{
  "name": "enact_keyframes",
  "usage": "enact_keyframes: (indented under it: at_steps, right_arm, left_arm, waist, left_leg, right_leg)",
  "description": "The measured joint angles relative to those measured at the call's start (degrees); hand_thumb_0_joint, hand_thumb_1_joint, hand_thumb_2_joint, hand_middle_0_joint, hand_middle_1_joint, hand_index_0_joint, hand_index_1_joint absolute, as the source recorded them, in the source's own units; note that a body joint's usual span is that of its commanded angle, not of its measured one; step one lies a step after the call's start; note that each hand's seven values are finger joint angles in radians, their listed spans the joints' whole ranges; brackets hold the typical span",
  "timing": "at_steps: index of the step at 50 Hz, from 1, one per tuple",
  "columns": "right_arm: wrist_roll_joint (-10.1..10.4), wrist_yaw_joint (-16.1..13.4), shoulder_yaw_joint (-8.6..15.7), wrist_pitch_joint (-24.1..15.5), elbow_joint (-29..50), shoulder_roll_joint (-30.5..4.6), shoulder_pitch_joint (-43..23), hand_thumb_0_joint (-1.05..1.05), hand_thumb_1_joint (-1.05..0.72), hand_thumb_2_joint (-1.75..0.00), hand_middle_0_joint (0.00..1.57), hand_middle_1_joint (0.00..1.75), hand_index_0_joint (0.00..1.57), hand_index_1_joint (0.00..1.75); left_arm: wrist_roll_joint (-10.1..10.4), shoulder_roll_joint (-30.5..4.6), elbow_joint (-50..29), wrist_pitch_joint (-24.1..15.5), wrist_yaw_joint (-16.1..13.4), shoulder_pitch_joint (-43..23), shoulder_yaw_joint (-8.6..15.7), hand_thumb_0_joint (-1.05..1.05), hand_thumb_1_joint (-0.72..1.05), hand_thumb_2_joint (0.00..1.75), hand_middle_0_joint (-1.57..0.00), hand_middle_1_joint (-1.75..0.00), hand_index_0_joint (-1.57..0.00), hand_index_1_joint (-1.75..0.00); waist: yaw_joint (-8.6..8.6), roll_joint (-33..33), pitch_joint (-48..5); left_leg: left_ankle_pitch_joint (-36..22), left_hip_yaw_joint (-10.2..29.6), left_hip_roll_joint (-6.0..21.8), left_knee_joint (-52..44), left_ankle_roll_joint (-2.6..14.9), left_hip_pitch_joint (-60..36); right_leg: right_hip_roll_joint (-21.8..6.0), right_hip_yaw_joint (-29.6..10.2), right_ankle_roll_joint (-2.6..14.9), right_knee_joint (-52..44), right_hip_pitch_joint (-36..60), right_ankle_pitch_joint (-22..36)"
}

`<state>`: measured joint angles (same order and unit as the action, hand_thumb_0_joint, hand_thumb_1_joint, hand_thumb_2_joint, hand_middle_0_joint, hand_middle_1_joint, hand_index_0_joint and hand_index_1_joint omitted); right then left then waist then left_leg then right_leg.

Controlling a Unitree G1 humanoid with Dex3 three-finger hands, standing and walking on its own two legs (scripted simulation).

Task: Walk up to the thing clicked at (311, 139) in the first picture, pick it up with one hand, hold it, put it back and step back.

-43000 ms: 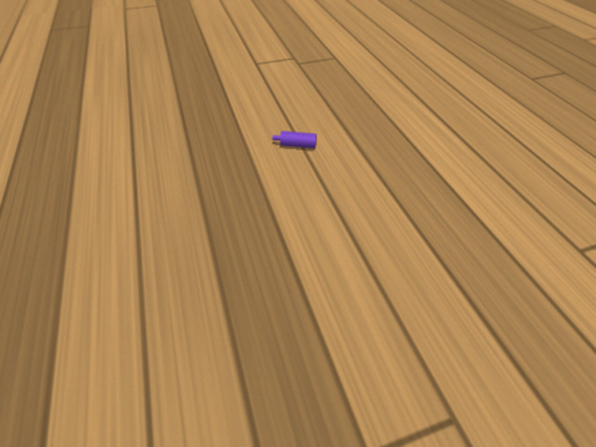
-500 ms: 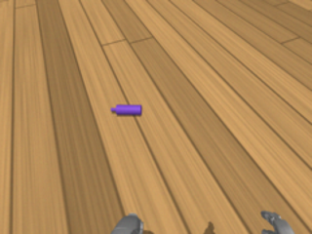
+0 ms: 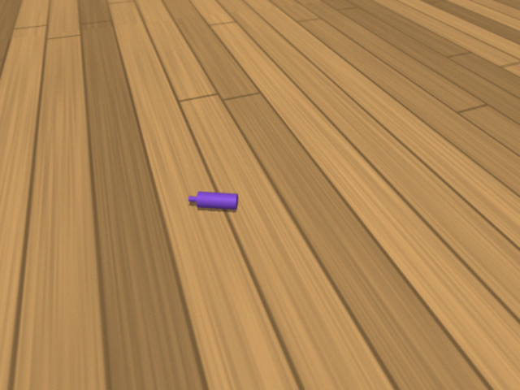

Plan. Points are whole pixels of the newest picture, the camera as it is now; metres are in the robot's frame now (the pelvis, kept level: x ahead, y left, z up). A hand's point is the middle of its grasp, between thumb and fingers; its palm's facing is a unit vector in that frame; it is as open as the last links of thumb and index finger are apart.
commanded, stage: step back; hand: left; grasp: from above
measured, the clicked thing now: (213, 200) +1.09 +0.24 -0.72
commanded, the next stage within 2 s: stand in 0.62 s
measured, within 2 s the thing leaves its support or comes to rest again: neither
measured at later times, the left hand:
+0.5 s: hand out of the picture +0.10 +0.29 -0.16, palm faces +0.03 -0.93 -0.37, open 7.4 cm
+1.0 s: hand out of the picture +0.14 +0.27 -0.14, palm faces -0.02 -0.94 -0.33, open 7.3 cm
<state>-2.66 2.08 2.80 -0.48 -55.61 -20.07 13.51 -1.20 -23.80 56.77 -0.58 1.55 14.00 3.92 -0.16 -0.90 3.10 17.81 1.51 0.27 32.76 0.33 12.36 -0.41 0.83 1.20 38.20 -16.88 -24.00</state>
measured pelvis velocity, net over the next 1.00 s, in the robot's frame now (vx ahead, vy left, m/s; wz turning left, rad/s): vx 0.05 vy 0.02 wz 0.00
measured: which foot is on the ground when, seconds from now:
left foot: down 0.00-0.04, up 0.06-0.30, down 0.32-1.00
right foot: down 0.00-1.00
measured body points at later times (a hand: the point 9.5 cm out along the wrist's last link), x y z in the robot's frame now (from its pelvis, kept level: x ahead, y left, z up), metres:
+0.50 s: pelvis +0.04 +0.02 +0.00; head +0.06 +0.03 +0.44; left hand +0.10 +0.34 -0.13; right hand +0.16 -0.27 -0.13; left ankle +0.09 +0.15 -0.73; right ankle +0.03 -0.11 -0.73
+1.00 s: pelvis +0.05 +0.02 +0.02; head +0.06 +0.02 +0.47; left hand +0.14 +0.32 -0.11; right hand +0.14 -0.28 -0.11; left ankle +0.09 +0.15 -0.73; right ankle +0.03 -0.11 -0.73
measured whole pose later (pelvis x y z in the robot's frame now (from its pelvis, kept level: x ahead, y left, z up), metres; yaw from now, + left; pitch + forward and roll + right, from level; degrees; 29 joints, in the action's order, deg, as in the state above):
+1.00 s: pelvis +0.05 +0.02 +0.02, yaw +0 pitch -3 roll +0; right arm -0.8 1.1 0.6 -1.0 -66.2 -19.9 4.0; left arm -0.3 -20.4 65.1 -1.1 0.7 4.6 0.0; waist -0.4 -0.1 3.4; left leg 7.5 -1.8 1.9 19.8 -0.8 9.4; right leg -0.7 0.0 -0.9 19.3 -4.2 -12.2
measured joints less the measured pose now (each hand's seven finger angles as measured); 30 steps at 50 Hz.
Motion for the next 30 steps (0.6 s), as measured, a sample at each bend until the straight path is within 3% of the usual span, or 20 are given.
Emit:
enact_keyframes:
  at_steps: [2, 3, 5, 8, 13, 16, 17, 21, 23, 30]
  right_arm:
    - [0.34, -0.15, 0.14, 0.71, 0.13, -0.74, -0.27, 0.01, -0.9, -0.9, 0.21, 0.3, 0.21, 0.3]
    - [0.54, -0.4, 0.21, 1.15, 0.02, -1.02, -0.26, 0.01, -0.9, -0.9, 0.21, 0.3, 0.2, 0.3]
    - [0.68, -0.9, 0.29, 1.71, -0.56, -1.2, -0.46, 0.01, -0.9, -0.9, 0.2, 0.3, 0.2, 0.3]
    - [0.94, -1.04, 0.55, 1.06, -0.79, -2.06, -0.65, 0.01, -0.9, -0.9, 0.2, 0.3, 0.2, 0.3]
    - [0.91, -0.85, 0.66, 0.4, -1.2, -2.7, -1.39, 0.01, -0.9, -0.9, 0.2, 0.3, 0.2, 0.29]
    - [0.84, -1.16, 0.59, -0.02, -1.63, -2.39, -2.59, 0.01, -0.9, -0.9, 0.2, 0.3, 0.2, 0.29]
    - [0.72, -1.4, 0.6, -0.15, -1.92, -1.87, -3.32, 0.01, -0.9, -0.9, 0.2, 0.3, 0.2, 0.29]
    - [0.86, -1.35, -0.48, -0.01, -1.99, -0.11, -5.75, 0.01, -0.9, -0.9, 0.2, 0.3, 0.2, 0.29]
    - [0.89, -1.32, -1.0, 0.25, -2.11, 0.52, -7.13, 0.01, -0.9, -0.9, 0.2, 0.3, 0.2, 0.3]
    - [1.56, -1.13, -2.08, 0.22, -4.1, 1.77, -10.94, 0.01, -0.9, -0.9, 0.2, 0.3, 0.2, 0.3]
  left_arm:
    - [-0.41, 0.77, 0.21, -0.68, -0.31, -0.42, 0.16, 0.01, 0.91, 0.89, -0.2, -0.3, -0.21, -0.3]
    - [-0.73, 1.25, 0.07, -1.1, -0.51, -0.49, 0.15, 0.01, 0.91, 0.89, -0.2, -0.3, -0.21, -0.3]
    - [-1.05, 1.92, -0.42, -1.7, -0.63, -0.47, 0.02, 0.01, 0.91, 0.89, -0.2, -0.3, -0.21, -0.3]
    - [-0.8, 3.16, -0.83, -2.23, -0.88, -0.66, -0.35, 0.01, 0.91, 0.89, -0.2, -0.3, -0.21, -0.3]
    - [-0.51, 3.32, -0.69, -2.14, -0.93, -1.01, -1.14, 0.01, 0.9, 0.89, -0.21, -0.3, -0.21, -0.3]
    - [0.22, 2.66, -0.75, -1.31, -1.19, -1.74, -1.57, 0.01, 0.9, 0.89, -0.21, -0.3, -0.21, -0.3]
    - [0.46, 2.34, -0.69, -0.94, -1.35, -2.23, -1.64, 0.01, 0.9, 0.89, -0.21, -0.3, -0.21, -0.3]
    - [1.3, 1.61, 0.29, 0.52, -1.66, -3.71, -1.9, 0.01, 0.91, 0.89, -0.2, -0.3, -0.21, -0.3]
    - [1.15, 1.54, 1.14, 0.45, -1.71, -4.34, -1.97, 0.01, 0.91, 0.89, -0.2, -0.3, -0.21, -0.3]
    - [0.8, 2.25, 3.91, -0.47, -1.35, -5.59, -2.57, 0.01, 0.91, 0.89, -0.2, -0.3, -0.21, -0.3]
  waist:
    - [0.04, 1.75, 0.36]
    - [0.14, 2.61, 0.21]
    - [1.02, 2.7, -0.05]
    - [1.84, 3.07, 0.71]
    - [2.19, 2.73, 1.66]
    - [1.79, 1.98, 2.57]
    - [1.93, 1.06, 3.2]
    - [2.16, -0.04, 2.92]
    - [2.03, 0.25, 2.76]
    - [1.81, 1.02, 1.47]
  left_leg:
    - [2.15, 0.81, 1.48, 3.36, -0.46, 0.89]
    - [5.37, 2.27, 1.46, 6.18, -0.02, 2.05]
    - [9.65, 4.11, -0.49, 13.24, 0.31, 5.24]
    - [8.71, 4.18, -1.56, 18.79, 0.27, 9.02]
    - [5.56, 1.32, 0.56, 9.85, -0.25, 8.8]
    - [-5.1, -0.68, 1.03, 0.73, -0.17, 5.64]
    - [-6.06, -1.29, 0.49, 0.82, -0.52, 5.32]
    - [-3.13, -2.43, 0.93, 3.17, -0.46, 5.96]
    - [-2.55, -2.44, 1.67, 3.65, -0.69, 5.91]
    - [-4.08, -3.07, 2.43, -0.7, -1.1, 3.56]
  right_leg:
    - [1.41, 1.16, 0.34, -4.35, 2.1, 7.43]
    - [2.02, 1.81, 0.53, -4.35, 2.19, 8.41]
    - [1.94, 1.94, 1.19, -3.84, 2.1, 7.49]
    - [1.17, 2.16, 1.21, -5.54, 3.6, 7.5]
    - [-0.41, 2.36, -0.07, -5.69, 4.61, 6.51]
    - [-1.44, 2.44, -1.06, -2.2, 3.84, 4.05]
    - [-2.13, 1.9, -1.37, -0.8, 3.56, 3.29]
    - [-1.08, -0.26, -0.17, 0.5, 3.05, -0.03]
    - [-0.38, -0.28, -0.77, -1.68, 3.96, 3.66]
    - [0.33, -0.87, -1.61, -7.11, 6.42, 5.77]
